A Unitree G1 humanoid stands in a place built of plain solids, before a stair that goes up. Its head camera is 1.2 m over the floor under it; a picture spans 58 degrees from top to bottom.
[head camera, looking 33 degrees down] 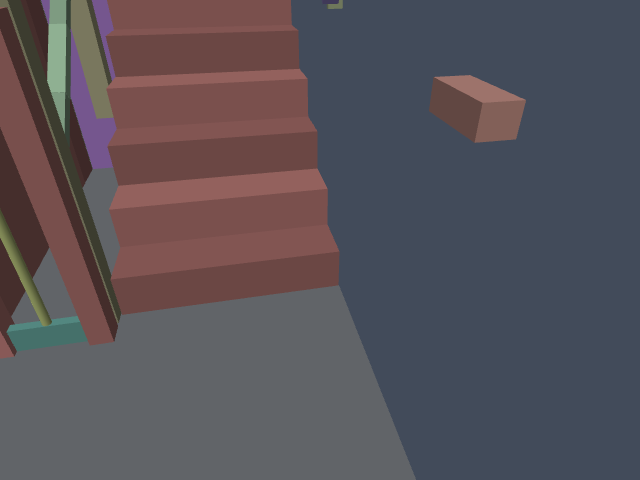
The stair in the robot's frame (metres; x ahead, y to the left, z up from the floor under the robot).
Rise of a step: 0.18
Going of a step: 0.22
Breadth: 0.90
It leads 12 degrees to the left of straight ahead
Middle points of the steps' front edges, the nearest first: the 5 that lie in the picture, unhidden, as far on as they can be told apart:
1.39 0.36 0.18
1.61 0.40 0.36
1.83 0.45 0.54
2.05 0.50 0.72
2.26 0.54 0.91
